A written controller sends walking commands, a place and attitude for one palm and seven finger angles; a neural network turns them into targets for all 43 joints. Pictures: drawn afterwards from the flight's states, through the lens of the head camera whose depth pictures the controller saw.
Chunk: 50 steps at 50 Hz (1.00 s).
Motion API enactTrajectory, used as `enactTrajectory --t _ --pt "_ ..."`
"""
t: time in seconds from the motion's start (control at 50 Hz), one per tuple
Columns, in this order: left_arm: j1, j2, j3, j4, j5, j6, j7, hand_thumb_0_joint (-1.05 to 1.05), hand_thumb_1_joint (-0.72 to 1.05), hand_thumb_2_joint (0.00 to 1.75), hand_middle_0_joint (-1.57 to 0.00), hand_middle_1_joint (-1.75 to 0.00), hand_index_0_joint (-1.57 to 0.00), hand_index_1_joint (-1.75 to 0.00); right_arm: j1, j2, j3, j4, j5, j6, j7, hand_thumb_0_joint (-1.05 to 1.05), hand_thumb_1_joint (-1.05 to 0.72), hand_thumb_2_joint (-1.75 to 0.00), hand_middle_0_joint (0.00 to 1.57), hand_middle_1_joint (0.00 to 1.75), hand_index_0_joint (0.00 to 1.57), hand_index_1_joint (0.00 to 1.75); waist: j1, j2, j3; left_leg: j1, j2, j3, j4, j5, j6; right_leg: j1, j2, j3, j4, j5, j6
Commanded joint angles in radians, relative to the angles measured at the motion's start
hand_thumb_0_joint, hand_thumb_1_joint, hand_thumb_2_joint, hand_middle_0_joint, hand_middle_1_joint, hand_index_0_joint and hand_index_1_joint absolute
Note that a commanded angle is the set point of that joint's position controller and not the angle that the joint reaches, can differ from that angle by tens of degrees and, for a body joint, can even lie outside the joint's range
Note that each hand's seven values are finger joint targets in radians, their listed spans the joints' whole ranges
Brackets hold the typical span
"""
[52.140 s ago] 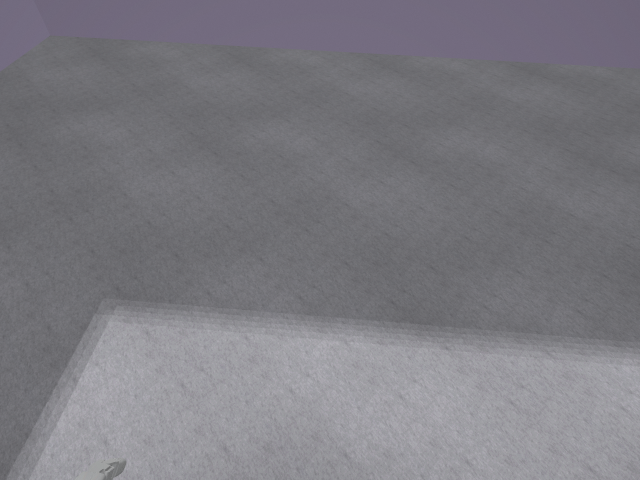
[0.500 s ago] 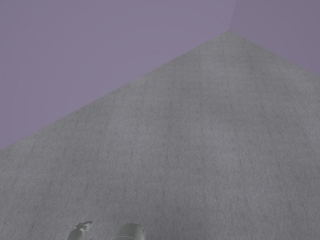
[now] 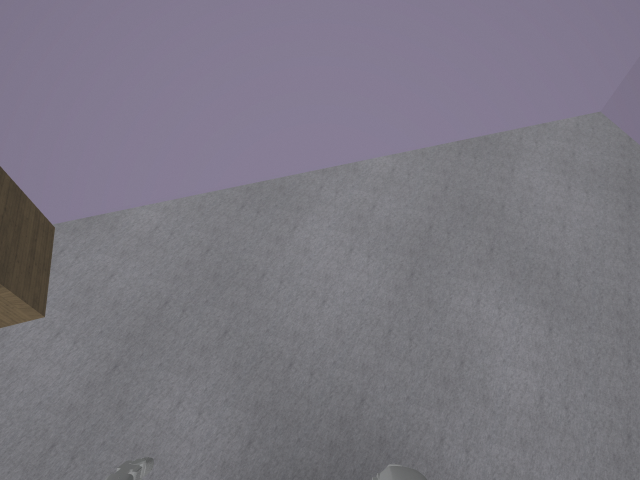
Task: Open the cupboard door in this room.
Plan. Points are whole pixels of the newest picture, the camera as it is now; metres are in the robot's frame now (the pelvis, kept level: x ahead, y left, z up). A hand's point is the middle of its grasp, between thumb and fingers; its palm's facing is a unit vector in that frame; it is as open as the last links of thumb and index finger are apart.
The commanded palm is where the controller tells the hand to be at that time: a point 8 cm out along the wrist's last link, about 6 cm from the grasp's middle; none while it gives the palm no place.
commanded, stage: turn to face it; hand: left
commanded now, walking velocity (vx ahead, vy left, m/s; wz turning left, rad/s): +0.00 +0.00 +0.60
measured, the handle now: out of the picture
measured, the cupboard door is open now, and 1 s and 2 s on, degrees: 40 40 40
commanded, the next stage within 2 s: take the last steps up to it in 1.58 s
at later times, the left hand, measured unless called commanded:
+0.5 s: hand out of the picture -0.02 +0.20 -0.19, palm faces +0.37 -0.90 -0.24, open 7.3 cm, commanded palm none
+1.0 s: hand out of the picture +0.01 +0.16 -0.15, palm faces +0.59 -0.76 -0.27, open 7.4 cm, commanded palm none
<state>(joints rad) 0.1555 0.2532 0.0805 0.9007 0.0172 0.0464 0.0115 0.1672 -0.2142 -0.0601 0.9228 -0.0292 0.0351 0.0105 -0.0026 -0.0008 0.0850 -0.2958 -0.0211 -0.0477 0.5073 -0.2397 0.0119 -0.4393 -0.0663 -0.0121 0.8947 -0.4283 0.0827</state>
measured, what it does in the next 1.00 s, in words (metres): steps on the spot, turning left: right foot, then left foot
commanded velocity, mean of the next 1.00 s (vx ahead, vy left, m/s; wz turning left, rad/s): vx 0.00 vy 0.00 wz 0.60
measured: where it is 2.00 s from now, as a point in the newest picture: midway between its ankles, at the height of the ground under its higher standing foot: outside the picture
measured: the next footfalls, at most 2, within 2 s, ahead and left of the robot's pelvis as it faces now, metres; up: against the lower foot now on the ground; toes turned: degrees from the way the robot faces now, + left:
right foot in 0.10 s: +0.05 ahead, -0.14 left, +0.00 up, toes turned +2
left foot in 0.48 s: +0.01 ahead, +0.10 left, +0.00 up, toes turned +24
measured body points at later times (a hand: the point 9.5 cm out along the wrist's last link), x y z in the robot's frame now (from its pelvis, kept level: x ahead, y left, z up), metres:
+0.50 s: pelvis +0.01 -0.02 -0.02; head +0.06 +0.02 +0.43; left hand -0.03 +0.24 -0.17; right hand +0.21 -0.22 -0.15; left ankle -0.03 +0.09 -0.74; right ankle +0.01 -0.15 -0.72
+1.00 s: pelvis +0.05 -0.05 +0.00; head +0.11 -0.03 +0.45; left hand -0.02 +0.20 -0.13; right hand +0.27 -0.21 -0.16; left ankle -0.06 +0.04 -0.65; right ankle +0.11 -0.14 -0.74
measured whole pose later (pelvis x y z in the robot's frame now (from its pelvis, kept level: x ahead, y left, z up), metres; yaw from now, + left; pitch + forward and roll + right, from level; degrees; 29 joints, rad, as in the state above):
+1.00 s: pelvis +0.05 -0.05 +0.00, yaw +38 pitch +0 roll +2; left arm 0.19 0.17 0.04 0.88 0.03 0.00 0.03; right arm 0.15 -0.25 -0.09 0.96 -0.02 0.08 0.03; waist -0.03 0.01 0.11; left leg -0.48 -0.01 0.01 1.12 -0.46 -0.05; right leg -0.23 -0.10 -0.14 0.53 -0.31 0.00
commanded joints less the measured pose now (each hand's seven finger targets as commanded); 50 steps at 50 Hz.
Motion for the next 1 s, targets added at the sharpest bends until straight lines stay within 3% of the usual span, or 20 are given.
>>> enactTrajectory --t 0.0,0.04,0.06,0.08,0.14,0.18,0.34,0.4,0.42,0.44,0.46,0.52,0.58,0.7,0.76,0.78,0.8,0.82,0.9,0.98 --pt "0.056 0.057 0.007 -0.077 -0.005 -0.031 0.003 0.00 0.90 0.90 -0.20 -0.30 -0.20 -0.30 -0.025 -0.218 -0.061 -0.078 0.002 -0.005 -0.016 0.00 -0.90 -0.90 0.20 0.30 0.20 0.30 0.004 0.169 -0.130 0.022 0.204 -0.263 -0.096 0.266 0.132 0.153 0.060 -0.036 -0.234 0.056 -0.011" --pt "0.140 0.109 0.020 -0.062 -0.001 -0.050 0.012 0.00 0.90 0.90 -0.20 -0.30 -0.20 -0.30 -0.052 -0.179 -0.058 -0.092 0.016 -0.004 -0.012 0.00 -0.90 -0.90 0.20 0.30 0.20 0.30 0.053 0.055 -0.150 -0.125 0.121 -0.219 0.035 0.143 0.059 0.381 -0.003 0.019 -0.511 0.206 -0.030" --pt "0.167 0.198 0.040 -0.061 0.015 -0.061 0.023 0.00 0.90 0.90 -0.20 -0.30 -0.20 -0.30 -0.034 -0.107 -0.050 -0.109 0.025 -0.005 -0.006 0.00 -0.90 -0.90 0.20 0.30 0.20 0.30 0.060 -0.234 -0.158 -0.315 -0.031 -0.053 0.271 -0.180 -0.025 0.491 -0.280 0.315 -0.625 0.238 -0.124" --pt "0.146 0.228 0.032 -0.074 0.013 -0.055 0.023 0.00 0.90 0.90 -0.20 -0.30 -0.20 -0.30 -0.049 -0.118 -0.052 -0.121 0.016 -0.004 -0.002 0.00 -0.90 -0.90 0.20 0.30 0.20 0.30 0.058 -0.278 -0.121 -0.315 -0.049 -0.009 0.532 -0.394 -0.041 0.355 -0.443 0.394 -0.644 0.306 -0.227" --pt "0.007 0.111 0.010 -0.097 0.005 -0.056 0.030 0.00 0.90 0.90 -0.20 -0.30 -0.20 -0.30 -0.028 -0.120 -0.055 -0.068 0.011 0.022 0.010 0.00 -0.90 -0.90 0.20 0.30 0.20 0.30 -0.019 -0.206 -0.063 -0.299 0.042 -0.021 0.770 -0.219 -0.057 0.246 -0.295 0.163 -0.584 0.398 -0.208" --pt "0.014 0.096 0.003 -0.099 0.007 -0.063 0.028 0.00 0.90 0.90 -0.20 -0.30 -0.20 -0.30 -0.035 -0.088 -0.039 -0.060 0.013 0.024 0.018 0.00 -0.90 -0.90 0.20 0.30 0.20 0.30 -0.019 -0.189 -0.080 -0.272 0.045 0.029 0.684 -0.189 -0.074 0.288 -0.250 0.037 -0.549 0.552 -0.182" --pt "0.143 0.156 0.032 -0.036 0.015 -0.061 0.022 0.00 0.90 0.90 -0.20 -0.30 -0.20 -0.30 -0.119 -0.053 -0.017 -0.080 0.023 0.006 0.021 0.00 -0.90 -0.90 0.20 0.30 0.20 0.30 0.051 -0.224 -0.133 -0.147 0.021 0.151 0.232 -0.229 -0.060 0.454 -0.296 -0.062 -0.431 0.815 -0.178" --pt "0.115 0.170 0.039 -0.039 0.003 -0.056 0.015 0.00 0.90 0.90 -0.20 -0.30 -0.20 -0.30 -0.038 -0.090 -0.025 -0.065 0.017 -0.002 0.017 0.00 -0.90 -0.90 0.20 0.30 0.20 0.30 -0.005 -0.172 -0.153 0.059 0.004 0.178 -0.001 -0.041 -0.037 0.345 -0.285 -0.136 -0.306 0.740 -0.117" --pt "0.098 0.153 0.036 -0.053 -0.005 -0.053 0.010 0.00 0.90 0.90 -0.20 -0.30 -0.20 -0.30 0.028 -0.144 -0.040 -0.050 0.012 -0.010 0.015 0.00 -0.90 -0.90 0.20 0.30 0.20 0.30 -0.049 -0.053 -0.198 0.237 0.075 0.101 -0.085 0.153 -0.002 0.210 -0.256 -0.176 -0.158 0.608 -0.071" --pt "0.077 0.080 0.020 -0.092 -0.010 -0.048 0.001 0.00 0.90 0.90 -0.20 -0.30 -0.20 -0.30 0.091 -0.258 -0.069 -0.049 0.004 -0.014 0.010 0.00 -0.90 -0.90 0.20 0.30 0.20 0.30 -0.083 0.265 -0.232 0.414 0.354 -0.270 -0.101 0.525 0.130 -0.088 -0.103 -0.202 0.082 -0.028 0.003" --pt "0.008 0.064 0.004 -0.132 0.000 -0.035 0.008 0.00 0.90 0.90 -0.20 -0.30 -0.20 -0.30 0.158 -0.303 -0.077 -0.027 0.007 -0.004 0.002 0.00 -0.90 -0.90 0.20 0.30 0.20 0.30 -0.110 0.270 -0.224 0.364 0.458 -0.338 -0.109 0.674 0.235 -0.155 -0.069 -0.092 0.205 -0.265 -0.002" --pt "-0.033 0.074 0.014 -0.091 -0.001 -0.019 0.010 0.00 0.90 0.90 -0.20 -0.30 -0.20 -0.30 0.041 -0.231 -0.058 -0.055 0.002 -0.013 -0.026 0.00 -0.90 -0.90 0.20 0.30 0.20 0.30 -0.055 0.224 -0.128 0.184 0.328 -0.244 -0.139 0.470 0.191 -0.161 -0.068 0.017 0.285 -0.084 0.001" --pt "0.013 0.066 0.012 -0.064 0.000 -0.018 0.000 0.00 0.90 0.90 -0.20 -0.30 -0.20 -0.30 0.007 -0.208 -0.045 -0.065 0.003 -0.024 -0.027 0.00 -0.90 -0.90 0.20 0.30 0.20 0.30 -0.016 0.120 -0.127 0.176 0.263 -0.172 -0.134 0.481 0.156 -0.114 -0.042 0.005 0.205 -0.004 0.009" --pt "0.007 0.056 0.005 -0.085 -0.004 -0.022 0.001 0.00 0.90 0.90 -0.20 -0.30 -0.20 -0.30 -0.009 -0.216 -0.054 -0.066 -0.001 -0.012 -0.020 0.00 -0.90 -0.90 0.20 0.30 0.20 0.30 -0.012 0.165 -0.122 0.098 0.225 -0.216 -0.112 0.380 0.146 0.043 0.024 -0.030 -0.084 -0.004 0.002" --pt "0.103 0.068 0.012 -0.068 -0.007 -0.040 0.004 0.00 0.90 0.90 -0.20 -0.30 -0.20 -0.30 -0.066 -0.208 -0.059 -0.080 0.008 -0.005 -0.018 0.00 -0.90 -0.90 0.20 0.30 0.20 0.30 0.038 0.159 -0.141 -0.017 0.176 -0.223 -0.029 0.303 0.098 0.262 0.053 -0.053 -0.358 0.163 -0.010" --pt "0.143 0.108 0.021 -0.062 -0.001 -0.051 0.010 0.00 0.90 0.90 -0.20 -0.30 -0.20 -0.30 -0.065 -0.176 -0.056 -0.087 0.016 -0.006 -0.014 0.00 -0.90 -0.90 0.20 0.30 0.20 0.30 0.058 0.055 -0.145 -0.110 0.113 -0.187 0.058 0.163 0.048 0.385 -0.016 0.007 -0.503 0.232 -0.026" --pt "0.166 0.200 0.040 -0.059 0.015 -0.062 0.021 0.00 0.90 0.90 -0.20 -0.30 -0.20 -0.30 -0.037 -0.107 -0.047 -0.102 0.025 -0.007 -0.008 0.00 -0.90 -0.90 0.20 0.30 0.20 0.30 0.062 -0.248 -0.156 -0.297 -0.037 -0.028 0.295 -0.178 -0.032 0.497 -0.293 0.301 -0.604 0.309 -0.126" --pt "0.157 0.231 0.033 -0.069 0.013 -0.058 0.021 0.00 0.90 0.90 -0.20 -0.30 -0.20 -0.30 -0.048 -0.121 -0.049 -0.115 0.018 -0.004 -0.003 0.00 -0.90 -0.90 0.20 0.30 0.20 0.30 0.065 -0.283 -0.141 -0.295 -0.043 -0.001 0.552 -0.410 -0.043 0.384 -0.450 0.371 -0.621 0.383 -0.234" --pt "0.017 0.102 0.005 -0.095 0.006 -0.059 0.027 0.00 0.90 0.90 -0.20 -0.30 -0.20 -0.30 -0.049 -0.096 -0.042 -0.064 0.012 0.022 0.014 0.00 -0.90 -0.90 0.20 0.30 0.20 0.30 -0.011 -0.205 -0.066 -0.277 0.045 0.011 0.740 -0.210 -0.066 0.266 -0.271 0.069 -0.559 0.500 -0.189" --pt "0.085 0.129 0.015 -0.070 0.010 -0.064 0.025 0.00 0.90 0.90 -0.20 -0.30 -0.20 -0.30 -0.090 -0.060 -0.023 -0.061 0.017 0.020 0.023 0.00 -0.90 -0.90 0.20 0.30 0.20 0.30 0.021 -0.173 -0.107 -0.212 0.035 0.100 0.457 -0.227 -0.078 0.380 -0.266 -0.044 -0.505 0.677 -0.172"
